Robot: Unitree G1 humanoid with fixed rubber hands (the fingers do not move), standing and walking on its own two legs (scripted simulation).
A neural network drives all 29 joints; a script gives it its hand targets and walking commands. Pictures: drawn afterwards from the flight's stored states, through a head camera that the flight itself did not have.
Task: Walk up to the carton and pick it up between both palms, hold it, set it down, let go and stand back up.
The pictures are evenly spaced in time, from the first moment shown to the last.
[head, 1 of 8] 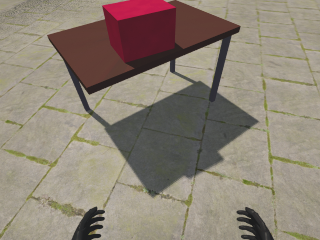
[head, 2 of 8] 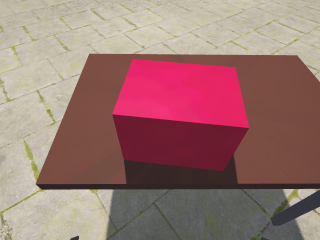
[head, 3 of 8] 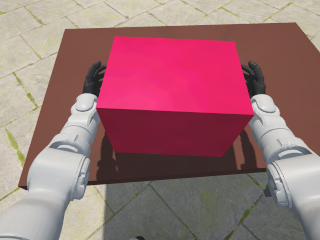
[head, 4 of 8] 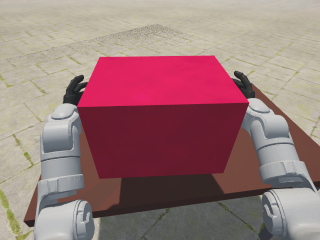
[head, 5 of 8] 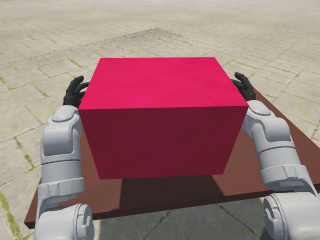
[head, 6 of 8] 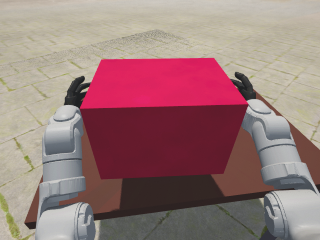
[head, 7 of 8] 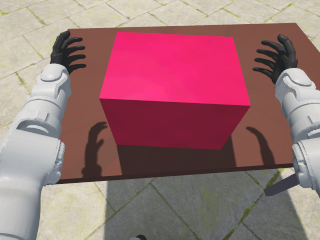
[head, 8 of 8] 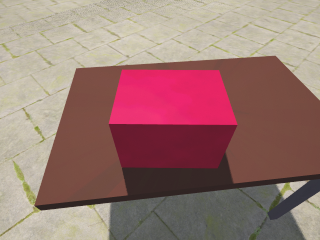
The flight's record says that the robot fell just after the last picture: no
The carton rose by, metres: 0.19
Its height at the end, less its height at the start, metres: +0.00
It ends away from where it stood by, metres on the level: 0.02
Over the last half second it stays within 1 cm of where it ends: yes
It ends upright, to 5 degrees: yes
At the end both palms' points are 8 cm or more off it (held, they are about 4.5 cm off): yes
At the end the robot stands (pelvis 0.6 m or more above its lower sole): yes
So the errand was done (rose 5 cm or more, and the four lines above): yes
